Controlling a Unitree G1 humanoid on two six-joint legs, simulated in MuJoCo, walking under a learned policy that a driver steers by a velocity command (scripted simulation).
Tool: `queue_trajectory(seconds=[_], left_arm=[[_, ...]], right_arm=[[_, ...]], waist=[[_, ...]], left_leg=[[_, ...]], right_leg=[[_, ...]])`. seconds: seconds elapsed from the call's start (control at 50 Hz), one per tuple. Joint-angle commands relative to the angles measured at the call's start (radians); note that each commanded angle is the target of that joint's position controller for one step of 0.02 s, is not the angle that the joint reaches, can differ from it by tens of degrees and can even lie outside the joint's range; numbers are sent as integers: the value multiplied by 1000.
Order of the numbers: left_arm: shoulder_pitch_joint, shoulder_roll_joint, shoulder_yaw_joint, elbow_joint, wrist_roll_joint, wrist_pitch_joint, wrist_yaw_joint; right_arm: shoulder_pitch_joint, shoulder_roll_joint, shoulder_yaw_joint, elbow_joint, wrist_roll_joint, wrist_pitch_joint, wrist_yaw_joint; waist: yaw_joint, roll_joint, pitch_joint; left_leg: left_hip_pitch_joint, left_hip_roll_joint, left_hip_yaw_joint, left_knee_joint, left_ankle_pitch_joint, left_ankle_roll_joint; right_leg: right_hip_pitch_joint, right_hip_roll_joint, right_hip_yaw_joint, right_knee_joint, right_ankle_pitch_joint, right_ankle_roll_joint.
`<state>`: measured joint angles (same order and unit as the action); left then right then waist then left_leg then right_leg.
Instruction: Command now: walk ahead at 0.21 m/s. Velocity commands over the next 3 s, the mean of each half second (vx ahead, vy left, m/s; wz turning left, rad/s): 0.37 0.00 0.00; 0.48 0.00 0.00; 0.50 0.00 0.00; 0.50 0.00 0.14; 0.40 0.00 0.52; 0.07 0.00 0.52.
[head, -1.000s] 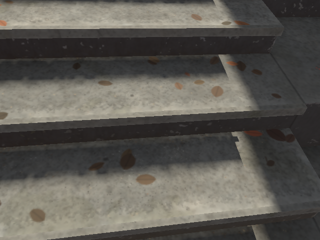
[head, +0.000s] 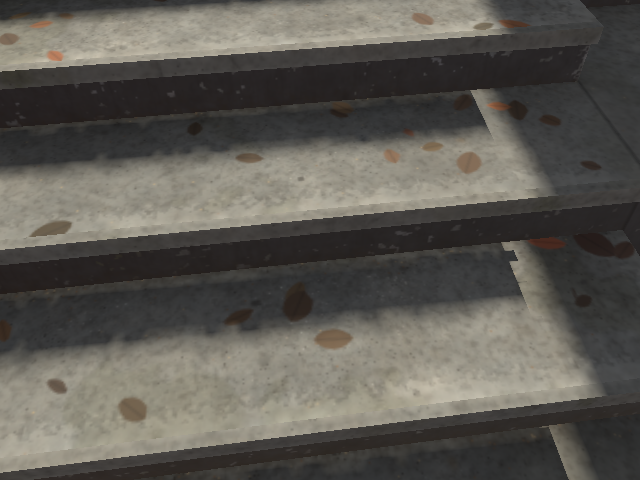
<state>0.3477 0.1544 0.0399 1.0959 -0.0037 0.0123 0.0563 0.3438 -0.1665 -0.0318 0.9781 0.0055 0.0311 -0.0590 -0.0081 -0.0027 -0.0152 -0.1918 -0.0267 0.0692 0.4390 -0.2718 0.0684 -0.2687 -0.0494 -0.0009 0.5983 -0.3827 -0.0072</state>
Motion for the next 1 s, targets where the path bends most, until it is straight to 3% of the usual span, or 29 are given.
queue_trajectory(seconds=[0.02, 0.06, 0.1, 0.16, 0.22, 0.24, 0.26, 0.28, 0.3, 0.32, 0.34, 0.36, 0.4, 0.44, 0.48, 0.5, 0.54, 0.56, 0.6, 0.62, 0.64, 0.66, 0.68, 0.7, 0.74, 0.8, 0.86, 0.94, 1.0], left_arm=[[-33, 42, 0, -57, -5, -40, -21], [-41, 50, 3, -82, -29, -51, -31], [-54, 62, -2, -106, -32, -72, -41], [-23, 34, -21, -108, -14, -85, -54], [194, 81, 7, -45, -2, -75, -50], [258, 116, 26, -24, 2, -76, -53], [406, 219, 52, 17, 11, -79, -57], [382, 159, 9, 21, 29, -64, -57], [468, 255, 31, -14, 52, -79, -54], [376, 230, 23, 4, 33, -78, -55], [317, 132, -4, 7, 29, -69, -55], [273, 35, -42, 3, 48, -62, -63], [253, -54, -77, 15, 51, -52, -71], [116, -14, -89, -30, 35, -45, -63], [85, 32, -93, -53, 17, -69, -34], [139, 68, -84, -38, -14, -83, -21], [278, 198, -54, -5, -28, -107, -20], [307, 257, -36, 3, -9, -95, -14], [256, 247, -20, -7, 22, -70, 0], [210, 227, -18, -56, 50, -89, 5], [218, 37, -43, -85, 37, -119, -42], [147, 30, -29, -107, 20, -156, -98], [-29, -1, -31, -218, -14, -153, -124], [-153, -30, -57, -308, -9, -142, -123], [-69, -62, -80, -323, -7, -115, -114], [-10, -86, -119, -321, -25, -92, -108], [-109, -34, -123, -368, 17, -75, -86], [-273, -79, -139, -408, -7, -71, -53], [-502, -79, -160, -525, -7, -111, -74]], right_arm=[[110, -204, -56, -14, -5, -6, -24], [80, -193, -51, -19, -6, -28, -28], [40, -163, -40, -20, 0, -42, -15], [-30, -189, -33, -49, 4, -29, -9], [-74, -210, -24, -76, 3, -20, 6], [-96, -180, -10, -83, 3, -24, 21], [-132, -114, 13, -119, 0, -38, 39], [-238, 9, 52, -159, -27, -80, 66], [14, 29, 41, -66, 45, -114, 79], [-64, 8, 44, -112, 73, -127, 92], [-276, 24, 63, -204, 82, -132, 100], [-359, 65, 87, -269, 59, -128, 96], [-328, 80, 105, -308, 35, -122, 113], [-326, 99, 146, -390, 34, -114, 132], [-436, 38, 167, -455, 7, -109, 118], [-480, 40, 170, -479, -7, -116, 103], [-434, -49, 126, -452, 0, -120, 71], [-392, -81, 108, -446, 11, -118, 71], [-210, -145, 62, -390, 13, -111, 88], [-2, -232, 25, -311, -16, -105, 96], [152, -319, -7, -197, -38, -76, 90], [164, -222, 9, -147, -65, -73, 63], [63, -102, 37, -104, -33, -82, 72], [9, -7, 60, -57, -21, -90, 95], [-31, 109, 79, 21, -37, -107, 121], [-50, 83, 74, 36, -51, -101, 129], [-36, 11, 80, 46, -36, -126, 121], [252, -42, 74, 129, -34, -121, 81], [366, -34, 66, 129, -24, -98, 36]], waist=[[-49, 157, 125], [-16, 141, 130], [16, 71, 103], [59, 72, 66], [157, 63, 54], [191, 7, 46], [219, -218, -13], [173, -350, -3], [145, -367, -196], [95, -223, -12], [114, -179, 154], [93, -75, 156], [35, -17, 160], [-62, -16, 204], [-59, -43, 160], [-57, -50, 80], [-70, -143, -117], [-107, -266, -147], [-197, -356, -193], [-250, -214, -305], [-184, 364, -409], [-175, 269, -347], [-95, 176, -75], [-42, 52, 56], [73, -41, 65], [131, -43, 72], [121, 17, 61], [-19, 110, 77], [-99, 78, 78]], left_leg=[[-28, 406, -542, -348, -548, 248], [26, 421, -516, -354, -428, 242], [70, 341, -369, -338, -312, 178], [-103, 242, -172, -324, -142, 154], [-152, 222, -146, -104, 85, 154], [-176, 160, -71, 129, 294, 128], [-344, 61, 16, 538, 197, 43], [-600, -13, -11, 1058, -188, -9], [-695, -128, -252, 1420, -271, -3], [-985, -63, -259, 1665, -284, -3], [-1219, -14, -235, 1836, -262, 22], [-1304, 1, -219, 1957, -222, 45], [-1371, 5, -228, 2046, -157, 79], [-1165, 49, -173, 1670, -15, 79], [-722, 68, 61, 1266, 87, 10], [-476, 80, 134, 1118, 103, 5], [-243, -31, 235, 981, -45, 29], [-307, -61, 217, 879, -199, 56], [-324, -58, 45, 535, -247, 123], [-1, 70, -291, 412, -173, 192], [300, 327, -895, -77, -189, 371], [207, 390, -1196, -260, -345, 360], [2, 378, -977, -204, -429, 262], [-148, 338, -747, -135, -334, 197], [-206, 227, -407, -67, -130, 85], [-278, 181, -163, -69, -37, 51], [-455, 142, -80, -134, 23, 87], [-31, 243, -285, -124, -6, 138], [242, 293, -357, -147, -31, 111]], right_leg=[[-316, -17, -25, 410, -73, -10], [-497, -57, 45, 735, -158, 17], [-521, -78, 31, 647, -121, 24], [-183, -38, -56, 306, -92, 13], [87, 36, -122, -66, 161, -25], [168, 60, -122, -214, 262, -35], [359, -129, 179, -340, 329, -92], [411, -222, 292, -191, 1129, -86], [517, -424, 664, -302, 793, -330], [483, -451, 678, -393, 419, -373], [442, -412, 511, -389, 251, -303], [405, -337, 408, -367, 196, -235], [311, -270, 257, -341, 268, -159], [-62, -172, 56, -453, 129, -87], [-447, -101, -64, -664, 241, -147], [-445, -90, -71, -725, 404, -151], [-98, -113, -84, -532, 1433, -169], [154, -161, -63, -402, 1825, -163], [468, -227, -3, -60, 2009, -160], [243, -199, 50, 214, 1793, -179], [-208, 121, 95, 671, 397, -119], [-409, 211, 361, 1196, 190, -116], [-607, 166, 344, 1370, 179, -149], [-694, 132, 269, 1472, 202, -181], [-761, 100, 256, 1533, 263, -213], [-865, 67, 219, 1424, 320, -182], [-773, 42, 73, 1221, 500, -91], [-1226, -18, 45, 1493, 325, -41], [-1448, -82, 20, 1357, 230, -7]])
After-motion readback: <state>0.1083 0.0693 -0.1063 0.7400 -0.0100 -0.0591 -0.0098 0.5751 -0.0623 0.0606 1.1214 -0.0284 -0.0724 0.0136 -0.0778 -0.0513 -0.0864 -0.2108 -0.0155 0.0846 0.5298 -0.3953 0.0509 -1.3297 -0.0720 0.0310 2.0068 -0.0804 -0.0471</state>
